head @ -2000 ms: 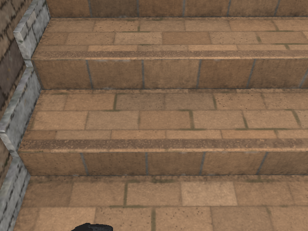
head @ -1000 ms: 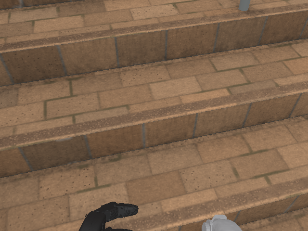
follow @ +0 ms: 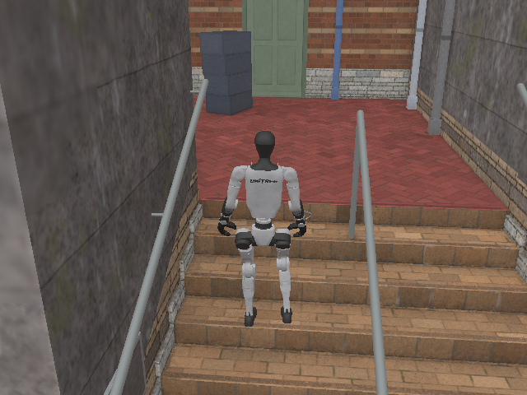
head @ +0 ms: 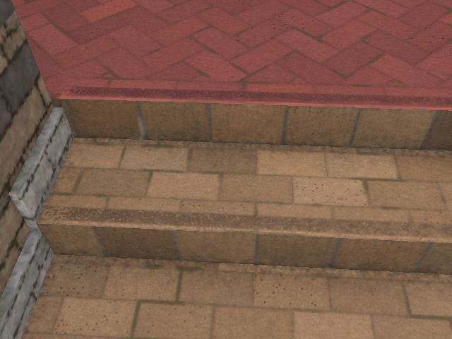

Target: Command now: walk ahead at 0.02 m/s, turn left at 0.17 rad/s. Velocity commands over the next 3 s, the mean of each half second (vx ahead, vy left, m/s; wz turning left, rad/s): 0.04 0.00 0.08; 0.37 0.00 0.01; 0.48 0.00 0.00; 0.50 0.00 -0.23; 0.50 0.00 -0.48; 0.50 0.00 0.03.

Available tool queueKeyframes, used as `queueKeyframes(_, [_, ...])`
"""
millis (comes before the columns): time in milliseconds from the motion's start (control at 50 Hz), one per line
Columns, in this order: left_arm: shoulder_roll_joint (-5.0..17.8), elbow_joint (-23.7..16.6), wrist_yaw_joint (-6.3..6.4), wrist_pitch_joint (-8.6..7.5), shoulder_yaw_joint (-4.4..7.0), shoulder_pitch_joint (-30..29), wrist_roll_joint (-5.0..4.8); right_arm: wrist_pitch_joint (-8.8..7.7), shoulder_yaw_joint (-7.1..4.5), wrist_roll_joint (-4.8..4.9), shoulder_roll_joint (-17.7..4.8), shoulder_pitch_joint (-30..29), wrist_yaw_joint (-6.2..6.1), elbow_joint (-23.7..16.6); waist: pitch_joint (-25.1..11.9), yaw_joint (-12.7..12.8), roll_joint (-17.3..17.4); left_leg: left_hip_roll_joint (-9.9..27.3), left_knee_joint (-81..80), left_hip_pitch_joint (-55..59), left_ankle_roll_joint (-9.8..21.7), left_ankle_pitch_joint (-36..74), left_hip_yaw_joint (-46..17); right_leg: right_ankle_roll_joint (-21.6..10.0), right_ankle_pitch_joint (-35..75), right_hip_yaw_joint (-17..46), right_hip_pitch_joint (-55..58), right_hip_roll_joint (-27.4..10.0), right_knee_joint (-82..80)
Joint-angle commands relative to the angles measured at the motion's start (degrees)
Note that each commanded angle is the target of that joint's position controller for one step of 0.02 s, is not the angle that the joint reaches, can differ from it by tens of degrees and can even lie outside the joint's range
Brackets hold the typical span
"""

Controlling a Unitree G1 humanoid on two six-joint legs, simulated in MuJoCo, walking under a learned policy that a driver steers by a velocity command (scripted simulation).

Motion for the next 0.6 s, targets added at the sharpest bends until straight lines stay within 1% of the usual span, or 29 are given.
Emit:
queueKeyframes(20, [2.2,-3.8,-0.18,-1.38,0.50,2.8,-1.22,-0.64,-0.79,0.41,-5.2,-9.0,1.07,-5.8,-3.2,3.8,2.8,13.7,-9.2,2.5,8.1,-8.7,-15.8,0.7,0.0,-0.8,14.1,-0.8,-13.0])
queueKeyframes(40, [2.4,-4.4,-0.42,-1.70,0.58,3.3,-2.46,0.20,-0.26,0.99,-4.2,-8.1,1.68,-4.9,-2.1,4.7,1.6,13.4,-6.9,2.7,8.1,-10.1,-15.7,-0.6,3.1,-2.4,17.7,-0.2,-23.3])
queueKeyframes(60, [3.0,-5.4,-0.67,-2.29,0.58,1.8,-3.07,0.95,-0.11,1.25,-3.3,-3.9,2.26,-3.7,-1.5,3.6,0.4,12.5,-5.0,2.0,6.8,-8.8,-16.1,-4.2,6.0,-2.5,20.9,-0.1,-28.2])
queueKeyframes(80, [6.7,-7.4,-0.30,-3.37,0.99,-0.1,-3.76,1.28,-0.25,0.56,-2.7,0.2,1.96,-3.2,-2.3,-0.2,-5.0,8.2,0.3,-1.5,2.4,-12.4,-11.3,-13.2,14.4,6.5,24.4,-5.9,-31.0])
queueKeyframes(100, [6.9,-7.3,-1.49,-3.83,0.75,-3.6,-4.79,1.80,0.28,-1.61,-1.9,-0.9,2.11,-4.1,-2.7,-1.3,-12.5,3.5,3.8,-5.9,-3.2,-13.5,-1.3,-20.9,1.1,20.1,23.1,-10.6,-38.6])
queueKeyframes(120, [2.0,-7.8,-2.64,-3.80,-0.87,-6.5,-4.83,2.17,-0.69,-2.17,-5.0,-3.7,2.21,-2.9,-2.3,-1.1,-4.8,6.4,5.5,-2.9,-5.3,-10.3,-1.9,-17.6,-11.1,20.8,20.6,-10.0,-38.5])
queueKeyframes(140, [0.4,-7.2,-3.26,-3.80,-1.59,-8.7,-5.35,2.55,-0.40,-1.88,-3.9,-3.1,2.23,-2.5,-1.4,-2.1,-2.6,7.7,2.7,2.2,-5.8,-6.6,-2.0,-13.8,-15.8,17.9,16.7,-7.7,-38.0])
queueKeyframes(160, [0.5,-7.0,-3.85,-3.63,-1.76,-9.0,-5.91,2.76,-0.77,-1.26,-4.5,-3.4,2.44,-1.7,-1.0,-1.9,-1.7,8.0,-0.2,5.3,-5.8,-5.7,-2.1,-10.9,-17.5,15.0,15.3,-5.8,-38.0])
queueKeyframes(180, [2.0,-5.7,-4.29,-3.29,-1.44,-7.5,-5.30,2.85,-0.61,-1.38,-4.4,-6.0,2.58,-2.6,0.9,-0.3,-1.9,7.1,-2.0,5.7,-5.2,-5.9,-1.1,-9.0,-17.7,11.5,15.3,-4.5,-38.4])
queueKeyframes(200, [3.2,-5.4,-4.05,-3.11,-1.06,-6.0,-4.16,2.75,-0.42,-1.35,-4.4,-7.0,2.93,-3.3,0.8,0.4,-1.8,6.5,-3.4,5.7,-4.0,-6.9,-0.5,-8.4,-16.8,9.5,16.5,-3.6,-38.7])
queueKeyframes(220, [3.9,-4.9,-3.81,-2.96,-0.81,-4.8,-3.11,2.48,-0.56,-1.22,-5.0,-7.9,3.06,-3.6,0.6,1.5,-2.4,6.3,-4.0,4.6,-3.0,-7.5,-0.1,-8.5,-14.9,7.5,18.9,-2.9,-38.5])
queueKeyframes(240, [3.6,-4.7,-3.59,-2.88,-0.82,-4.3,-2.47,2.09,-0.84,-1.02,-5.5,-9.0,3.00,-3.9,0.1,1.9,-2.1,6.3,-4.6,3.9,-2.3,-7.8,-0.4,-8.9,-13.1,5.9,21.2,-2.7,-37.6])
queueKeyframes(260, [2.2,-5.0,-3.52,-2.94,-1.27,-4.9,-2.04,1.70,-0.88,-1.00,-5.5,-9.8,2.84,-4.3,-0.7,2.4,-1.9,6.9,-5.5,3.5,-2.0,-6.5,-0.9,-9.0,-10.0,4.8,23.2,-2.4,-36.0])
queueKeyframes(280, [1.7,-5.0,-3.48,-2.98,-1.41,-4.4,-2.08,1.39,-0.96,-1.02,-5.6,-10.2,2.69,-4.4,-1.2,2.6,-1.4,7.3,-5.9,3.8,-1.7,-5.8,-1.2,-9.2,-7.6,3.9,24.2,-2.2,-35.2])
queueKeyframes(300, [1.1,-5.8,-3.39,-3.11,-1.55,-4.9,-2.42,1.16,-1.00,-1.07,-5.6,-10.1,2.59,-4.7,-1.9,2.4,-1.2,7.6,-6.1,3.7,-1.1,-5.1,-1.4,-9.4,-3.7,3.4,25.4,-2.3,-34.5])
queueKeyframes(340, [0.8,-6.1,-3.28,-3.06,-1.48,-4.4,-2.62,0.98,-1.11,-1.12,-5.5,-9.7,2.43,-4.8,-2.5,2.3,-1.1,8.1,-6.3,4.2,-0.7,-4.0,-1.6,-9.7,1.0,2.2,26.6,-2.0,-33.3])
queueKeyframes(380, [0.3,-6.5,-3.39,-2.68,-1.37,-3.4,-2.36,1.05,-1.13,-1.28,-5.2,-8.5,2.43,-4.7,-2.7,2.2,-0.8,8.3,-6.3,4.0,-0.4,-3.0,-1.7,-9.6,5.5,1.1,28.1,-1.5,-32.1])
queueKeyframes(400, [-0.6,-6.0,-3.56,-2.43,-1.58,-2.3,-2.40,1.24,-1.08,-1.23,-4.7,-6.6,2.59,-3.6,-2.4,2.0,-0.6,8.5,-7.2,4.4,-0.3,-4.8,-2.0,-9.5,1.9,1.2,27.9,-1.4,-32.9])
queueKeyframes(420, [-0.3,-5.5,-3.58,-2.13,-1.36,-1.4,-2.29,1.58,-1.30,-1.19,-5.0,-5.6,2.58,-3.1,-1.3,2.2,-0.2,8.5,-7.2,4.4,-0.4,-6.8,-2.2,-9.7,-2.3,1.7,27.1,-1.7,-34.2])
queueKeyframes(460, [2.1,-4.7,-2.94,-1.93,-0.15,0.8,-1.64,2.14,-1.94,-1.72,-6.0,-4.9,2.08,-2.8,0.5,2.9,-1.9,7.4,-5.7,2.3,-0.1,-11.4,-0.9,-11.9,-11.7,4.3,27.5,-3.2,-37.1])
queueKeyframes(480, [3.5,-4.0,-2.46,-1.81,0.55,2.3,-1.01,2.40,-2.34,-2.18,-6.5,-4.5,1.77,-2.8,1.1,3.4,-3.2,6.3,-3.3,0.6,0.5,-12.8,0.7,-14.1,-15.5,6.6,28.6,-5.0,-38.7])
queueKeyframes(500, [4.5,-3.5,-1.70,-1.82,1.06,3.6,-0.53,2.40,-2.72,-2.49,-7.0,-5.0,1.36,-3.2,1.2,4.0,-4.5,5.8,-0.2,-1.2,1.0,-12.6,2.1,-16.6,-18.4,9.9,30.0,-7.4,-40.7])
queueKeyframes(520, [5.0,-3.5,-0.75,-1.98,1.37,4.2,-0.43,2.21,-2.79,-2.76,-7.2,-5.7,0.53,-3.8,1.9,4.5,-6.1,6.2,2.3,-4.2,1.8,-10.9,2.9,-19.4,-19.9,14.1,32.2,-10.5,-42.8])
queueKeyframes(540, [5.0,-3.7,0.41,-1.92,1.57,3.6,-0.93,1.79,-2.86,-3.22,-6.9,-4.7,0.00,-3.7,1.6,3.9,-6.5,6.7,4.0,-2.9,2.9,-11.3,4.0,-21.5,-21.2,16.8,31.8,-13.1,-44.4])
queueKeyframes(560, [4.5,-4.1,1.18,-1.87,1.40,2.0,-1.38,1.33,-2.87,-3.49,-6.4,-3.9,-0.46,-3.7,2.5,3.0,-5.7,7.3,4.1,0.6,3.9,-11.2,4.5,-22.3,-20.5,17.2,28.9,-14.1,-45.7])
queueKeyframes(580, [3.9,-4.7,1.41,-1.55,1.23,-0.6,-1.61,0.94,-2.77,-3.15,-5.7,-2.3,-0.69,-3.9,3.6,1.5,-4.7,7.4,0.9,6.5,4.7,-11.8,5.3,-22.0,-18.2,14.7,25.4,-13.4,-46.3])
queueKeyframes(600, [3.2,-4.8,1.42,-1.09,0.98,-2.3,-2.05,0.74,-2.51,-3.11,-4.6,-1.3,-0.55,-3.7,3.7,0.5,-4.4,7.0,-4.0,12.2,5.2,-11.5,6.2,-21.3,-14.7,11.0,23.4,-11.1,-45.5])
Next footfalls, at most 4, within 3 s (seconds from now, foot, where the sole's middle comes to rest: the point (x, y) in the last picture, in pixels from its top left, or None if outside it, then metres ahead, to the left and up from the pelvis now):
0.06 right None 0.10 -0.14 -0.75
1.08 right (280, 326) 0.49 -0.11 -0.60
1.60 left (180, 192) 0.81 0.14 -0.44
2.18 right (267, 79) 1.11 -0.12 -0.29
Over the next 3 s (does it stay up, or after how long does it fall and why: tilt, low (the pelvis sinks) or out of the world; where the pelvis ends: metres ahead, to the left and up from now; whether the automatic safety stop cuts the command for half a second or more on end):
stays up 1.40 -0.05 0.49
